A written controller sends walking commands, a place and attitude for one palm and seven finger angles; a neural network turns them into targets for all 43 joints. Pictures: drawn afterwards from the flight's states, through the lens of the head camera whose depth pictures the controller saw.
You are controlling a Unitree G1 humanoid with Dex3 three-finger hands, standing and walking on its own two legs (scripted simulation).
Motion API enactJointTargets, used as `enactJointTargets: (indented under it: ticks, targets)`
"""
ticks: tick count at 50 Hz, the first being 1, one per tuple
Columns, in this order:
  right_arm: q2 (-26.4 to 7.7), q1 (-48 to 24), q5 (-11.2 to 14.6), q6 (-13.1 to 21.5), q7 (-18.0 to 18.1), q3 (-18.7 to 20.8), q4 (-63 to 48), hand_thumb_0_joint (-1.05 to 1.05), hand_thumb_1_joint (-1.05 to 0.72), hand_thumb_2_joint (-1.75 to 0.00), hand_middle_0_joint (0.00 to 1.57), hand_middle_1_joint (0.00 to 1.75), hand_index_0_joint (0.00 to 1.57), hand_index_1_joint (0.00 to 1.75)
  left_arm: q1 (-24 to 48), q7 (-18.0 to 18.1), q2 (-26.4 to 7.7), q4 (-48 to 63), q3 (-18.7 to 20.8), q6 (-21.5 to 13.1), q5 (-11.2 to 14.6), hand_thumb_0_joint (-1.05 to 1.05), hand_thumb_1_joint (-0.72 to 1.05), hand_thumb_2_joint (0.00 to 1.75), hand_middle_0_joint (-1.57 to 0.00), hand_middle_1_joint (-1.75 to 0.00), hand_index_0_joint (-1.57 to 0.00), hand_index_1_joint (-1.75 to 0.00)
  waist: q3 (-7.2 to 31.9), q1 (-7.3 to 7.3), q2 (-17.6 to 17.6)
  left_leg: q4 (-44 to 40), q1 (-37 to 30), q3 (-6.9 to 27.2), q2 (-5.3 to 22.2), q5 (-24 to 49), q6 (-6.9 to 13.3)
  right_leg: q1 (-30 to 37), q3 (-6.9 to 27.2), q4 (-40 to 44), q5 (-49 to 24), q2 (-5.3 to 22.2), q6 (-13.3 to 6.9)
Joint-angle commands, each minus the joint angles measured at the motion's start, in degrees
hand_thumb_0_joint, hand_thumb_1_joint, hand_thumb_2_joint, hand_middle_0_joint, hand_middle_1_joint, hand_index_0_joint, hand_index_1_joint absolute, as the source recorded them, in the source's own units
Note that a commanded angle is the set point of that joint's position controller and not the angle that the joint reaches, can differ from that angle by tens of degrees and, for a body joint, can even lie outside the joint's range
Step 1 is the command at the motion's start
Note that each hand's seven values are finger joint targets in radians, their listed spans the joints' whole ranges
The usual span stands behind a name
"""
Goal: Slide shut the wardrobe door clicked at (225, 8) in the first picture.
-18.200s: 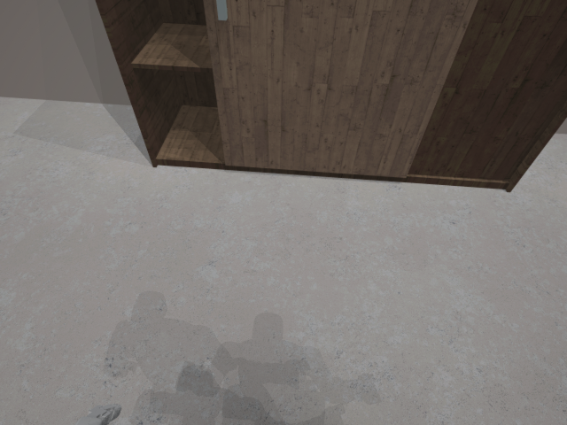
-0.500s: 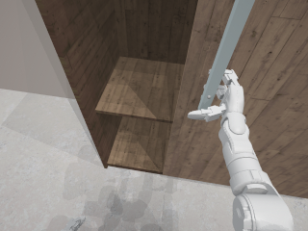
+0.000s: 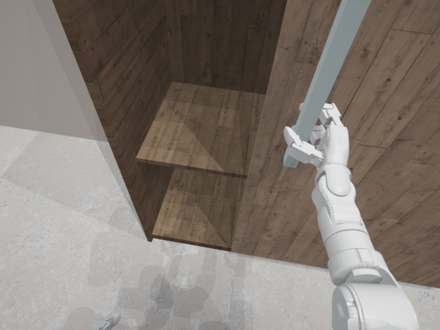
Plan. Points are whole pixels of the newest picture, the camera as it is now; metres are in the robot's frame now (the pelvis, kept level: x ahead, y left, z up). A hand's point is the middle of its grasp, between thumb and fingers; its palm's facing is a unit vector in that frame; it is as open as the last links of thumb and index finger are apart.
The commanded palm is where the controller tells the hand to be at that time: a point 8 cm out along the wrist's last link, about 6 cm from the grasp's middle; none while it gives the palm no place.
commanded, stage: grip the handle and tug to test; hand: right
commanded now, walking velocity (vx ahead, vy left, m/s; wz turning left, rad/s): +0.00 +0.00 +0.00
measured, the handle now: (313, 93) +0.50 -0.09 +0.19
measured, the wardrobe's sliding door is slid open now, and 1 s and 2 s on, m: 0.37 0.37 0.33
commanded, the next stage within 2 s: tug the door sideways, standing still in 0.84 s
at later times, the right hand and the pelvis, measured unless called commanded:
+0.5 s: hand (297, 141) +0.44 -0.08 +0.12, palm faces +0.04 +1.00 +0.00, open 7.2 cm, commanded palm +0.39 -0.13 +0.12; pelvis +0.01 +0.00 +0.00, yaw +0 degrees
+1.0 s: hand (297, 142) +0.43 -0.08 +0.13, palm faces +0.02 +1.00 +0.02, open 7.2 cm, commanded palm +0.40 -0.12 +0.12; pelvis +0.05 +0.00 +0.01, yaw +2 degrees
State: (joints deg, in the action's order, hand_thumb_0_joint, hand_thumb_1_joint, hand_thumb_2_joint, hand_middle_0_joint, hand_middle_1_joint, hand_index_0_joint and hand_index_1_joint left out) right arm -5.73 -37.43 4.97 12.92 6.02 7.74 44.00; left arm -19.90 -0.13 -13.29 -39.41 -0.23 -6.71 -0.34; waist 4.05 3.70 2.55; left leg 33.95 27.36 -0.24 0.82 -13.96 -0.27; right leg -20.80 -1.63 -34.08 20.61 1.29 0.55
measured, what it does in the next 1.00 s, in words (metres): stands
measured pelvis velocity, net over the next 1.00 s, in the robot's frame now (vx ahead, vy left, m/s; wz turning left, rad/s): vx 0.05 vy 0.00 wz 0.03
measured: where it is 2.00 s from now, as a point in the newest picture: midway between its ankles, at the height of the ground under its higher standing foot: outside the picture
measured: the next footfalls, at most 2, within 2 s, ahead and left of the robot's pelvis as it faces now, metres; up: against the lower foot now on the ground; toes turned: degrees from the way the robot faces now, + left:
none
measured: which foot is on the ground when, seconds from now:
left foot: down 0.00-1.00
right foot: down 0.00-1.00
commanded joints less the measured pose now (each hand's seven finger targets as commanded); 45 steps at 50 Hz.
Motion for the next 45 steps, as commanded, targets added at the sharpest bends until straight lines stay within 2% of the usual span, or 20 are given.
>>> enactJointTargets:
  ticks: [1, 3, 4, 5, 7, 10, 13, 15, 16, 19, 20, 22, 25, 26, 29, 36, 39, 40, 43, 45]
  targets:
    - [-4.6, -25.0, -0.4, 4.7, -0.9, -1.5, -15.2, 0.0, -0.9, -0.9, 0.45, 1.4, 0.45, 1.4, -0.6, 0.4, -6.5, 6.1, 2.6, -2.2, 0.4, 0.0, 0.9, 0.9, -0.2, -0.3, -0.2, -0.3, 19.0, 0.03, -3.9, -1.9, -15.2, -1.8, -1.7, 20.3, 1.3, 2.6, -0.9, 3.2, -19.1, -1.6, -1.1]
    - [-6.0, -25.0, -0.6, 4.4, -0.8, -0.5, -15.4, 0.0, -0.9, -0.9, 0.45, 1.4, 0.45, 1.4, -0.8, 0.5, -6.7, 6.0, 2.8, -2.0, 0.4, 0.0, 0.9, 0.9, -0.2, -0.3, -0.2, -0.3, 19.7, -0.06, -5.9, -1.9, -15.8, -1.7, -1.8, 21.0, 1.2, 2.3, -0.9, 3.1, -19.3, -1.6, -1.3]
    - [-5.1, -25.5, -0.7, 4.4, -0.8, -1.2, -16.1, 0.0, -0.9, -0.9, 0.45, 1.4, 0.45, 1.4, -0.8, 0.5, -6.4, 5.9, 2.7, -2.0, 0.3, 0.0, 0.9, 0.9, -0.2, -0.3, -0.2, -0.3, 19.8, 0.02, -4.8, -1.7, -15.9, -1.7, -1.6, 22.1, 1.2, 2.8, -1.0, 3.0, -20.6, -1.7, -1.2]
    - [-5.9, -23.8, -1.0, 4.1, -0.7, -0.3, -15.8, 0.0, -0.9, -0.9, 0.45, 1.4, 0.45, 1.4, -0.8, 0.4, -6.6, 6.0, 2.8, -1.9, 0.3, 0.0, 0.9, 0.9, -0.2, -0.3, -0.2, -0.3, 19.9, -0.83, -4.7, -1.5, -16.3, -1.8, -1.7, 22.3, 1.4, 2.7, -0.7, 3.0, -21.3, -1.7, -1.1]
    - [-5.5, -24.3, -0.9, 3.8, -0.6, -0.7, -16.3, 0.0, -0.9, -0.9, 0.45, 1.4, 0.45, 1.4, -0.9, 0.4, -6.4, 5.9, 2.7, -1.8, 0.3, 0.0, 0.9, 0.9, -0.2, -0.3, -0.2, -0.3, 19.5, -0.22, -5.2, -1.6, -16.0, -1.9, -1.7, 22.7, 1.2, 2.9, -0.8, 2.9, -21.6, -1.6, -1.1]
    - [-5.7, -21.9, -1.0, 3.6, -0.6, -0.3, -17.9, 0.0, -0.9, -0.9, 0.45, 1.4, 0.45, 1.4, -0.4, 0.3, -6.3, 6.5, 2.8, -1.7, 0.3, 0.0, 0.9, 0.9, -0.2, -0.3, -0.2, -0.3, 21.0, -1.21, -4.0, -1.4, -17.4, -1.8, -1.5, 24.4, 1.4, 3.6, -1.1, 2.9, -23.4, -1.7, -1.1]
    - [-4.2, -20.9, -0.5, 3.2, -0.8, -1.2, -18.7, 0.0, -0.9, -0.9, 0.45, 1.4, 0.45, 1.4, 0.1, 0.2, -6.0, 6.9, 2.7, -1.8, 0.4, 0.0, 0.9, 0.9, -0.2, -0.3, -0.2, -0.3, 20.2, -1.05, -5.0, -1.6, -17.4, -1.8, -1.7, 24.7, 1.3, 3.3, -1.3, 3.0, -23.2, -1.6, -1.1]
    - [-6.8, -21.2, -0.7, 2.9, -0.5, 0.6, -17.6, 0.0, -0.9, -0.9, 0.45, 1.4, 0.45, 1.4, 0.1, 0.4, -6.5, 6.5, 2.7, -1.5, 0.4, 0.0, 0.9, 0.9, -0.2, -0.3, -0.2, -0.3, 18.6, -1.26, -5.4, -1.7, -17.4, -1.9, -1.6, 24.1, 1.4, 2.6, -1.0, 3.2, -22.7, -1.6, -1.1]
    - [-4.9, -21.2, -0.8, 3.0, -0.7, -1.1, -19.1, 0.0, -0.9, -0.9, 0.45, 1.4, 0.45, 1.4, 0.5, 0.3, -6.0, 7.0, 2.5, -1.5, 0.5, 0.0, 0.9, 0.9, -0.2, -0.3, -0.2, -0.3, 19.1, -1.15, -3.4, -1.7, -17.2, -1.7, -1.6, 23.8, 1.4, 3.2, -1.2, 3.4, -22.6, -1.6, -1.0]
    - [-3.9, -20.0, -0.5, 3.0, -0.4, -1.3, -20.0, 0.0, -0.9, -0.9, 0.45, 1.4, 0.45, 1.4, 0.3, 0.2, -5.8, 7.1, 2.7, -1.8, 0.4, 0.0, 0.9, 0.9, -0.2, -0.3, -0.2, -0.3, 20.5, -1.37, -5.0, -1.5, -17.8, -1.9, -1.7, 25.3, 1.4, 4.1, -1.3, 3.0, -24.0, -1.5, -1.1]
    - [-5.5, -18.6, -0.7, 3.0, -0.3, -0.1, -19.8, 0.0, -0.9, -0.9, 0.45, 1.4, 0.45, 1.4, 0.4, 0.2, -6.2, 7.1, 2.8, -1.7, 0.3, 0.0, 0.9, 0.9, -0.2, -0.3, -0.2, -0.3, 20.6, -1.75, -5.7, -1.4, -18.4, -1.9, -1.7, 25.8, 1.4, 3.8, -1.1, 3.0, -24.7, -1.5, -1.1]
    - [-3.5, -19.3, -0.5, 2.8, -0.5, -1.8, -21.0, 0.0, -0.9, -0.9, 0.45, 1.4, 0.45, 1.4, 0.6, 0.1, -5.8, 7.4, 2.7, -1.8, 0.4, 0.0, 0.9, 0.9, -0.2, -0.3, -0.2, -0.3, 20.1, -1.24, -5.1, -1.7, -18.0, -1.9, -1.7, 25.8, 1.2, 3.9, -1.4, 3.1, -24.3, -1.5, -1.0]
    - [-4.2, -15.6, -0.7, 2.7, -0.5, -1.1, -23.0, 0.0, -0.9, -0.9, 0.45, 1.4, 0.45, 1.4, 1.1, -0.1, -5.8, 7.9, 2.8, -1.9, 0.4, 0.0, 0.9, 0.9, -0.2, -0.3, -0.2, -0.3, 21.2, -2.6, -4.4, -1.3, -19.4, -1.9, -1.6, 26.8, 1.6, 4.3, -1.4, 3.2, -26.1, -1.4, -0.9]
    - [-2.4, -14.5, -0.5, 2.5, -0.6, -2.5, -23.8, 0.0, -0.9, -0.9, 0.45, 1.4, 0.45, 1.4, 1.1, -0.2, -5.5, 8.1, 2.7, -1.9, 0.3, 0.0, 0.9, 0.9, -0.2, -0.3, -0.2, -0.3, 21.4, -2.34, -4.4, -1.4, -19.5, -2.0, -1.6, 27.7, 1.5, 4.9, -1.4, 3.3, -27.2, -1.4, -0.9]
    - [-3.7, -11.6, -0.3, 1.6, -0.9, -1.4, -24.8, 0.0, -0.9, -0.9, 0.45, 1.4, 0.45, 1.4, 1.5, -0.2, -5.7, 8.4, 2.8, -1.8, 0.5, 0.0, 0.9, 0.9, -0.2, -0.3, -0.2, -0.3, 20.6, -2.62, -6.3, -1.7, -20.5, -1.9, -1.6, 29.1, 1.3, 3.8, -1.9, 3.4, -26.7, -1.3, -1.0]
    - [-3.2, -2.0, 0.0, -0.3, -1.5, -1.4, -32.0, 0.0, -0.9, -0.9, 0.45, 1.4, 0.45, 1.4, 2.9, -0.6, -5.1, 10.3, 2.8, -1.5, 0.6, 0.0, 0.9, 0.9, -0.2, -0.3, -0.2, -0.3, 21.5, -4.62, -4.0, -1.9, -23.9, -1.9, -1.2, 33.3, 1.7, 5.0, -2.6, 4.1, -31.1, -1.3, -0.9]
    - [-3.2, 0.4, 0.2, -1.6, -1.5, -1.7, -34.8, 0.0, -0.9, -0.9, 0.45, 1.4, 0.45, 1.4, 3.3, -0.7, -5.2, 10.8, 2.9, -1.2, 0.8, 0.0, 0.9, 0.9, -0.2, -0.3, -0.2, -0.3, 20.8, -4.51, -6.6, -2.3, -24.6, -2.0, -1.3, 34.9, 1.5, 5.2, -2.6, 4.4, -32.0, -1.1, -0.9]
    - [-2.8, 1.7, -0.2, -2.0, -1.4, -2.4, -36.4, 0.0, -0.9, -0.9, 0.45, 1.4, 0.45, 1.4, 3.8, -0.7, -5.1, 11.2, 2.9, -1.0, 0.7, 0.0, 0.9, 0.9, -0.2, -0.3, -0.2, -0.3, 21.0, -4.92, -4.3, -2.2, -24.9, -2.0, -1.1, 35.2, 1.7, 5.8, -2.7, 4.4, -33.3, -1.1, -0.8]
    - [-2.1, 5.4, 0.1, -3.1, -1.3, -3.0, -41.3, 0.0, -0.9, -0.9, 0.45, 1.4, 0.45, 1.4, 3.9, -1.0, -4.7, 11.9, 3.0, -0.8, 0.7, 0.0, 0.9, 0.9, -0.2, -0.3, -0.2, -0.3, 22.3, -5.13, -5.0, -2.6, -26.2, -1.9, -0.9, 38.9, 1.5, 7.6, -2.9, 4.3, -37.0, -0.9, -0.8]
    - [-1.4, 8.1, -0.1, -3.9, -1.2, -4.1, -43.7, 0.0, -0.9, -0.9, 0.45, 1.4, 0.45, 1.4, 4.7, -1.2, -4.5, 12.3, 3.0, -0.5, 0.7, 0.0, 0.9, 0.9, -0.2, -0.3, -0.2, -0.3, 21.8, -5.34, -3.7, -2.8, -26.4, -2.1, -0.8, 39.7, 1.6, 8.5, -2.9, 4.4, -38.5, -0.8, -0.7]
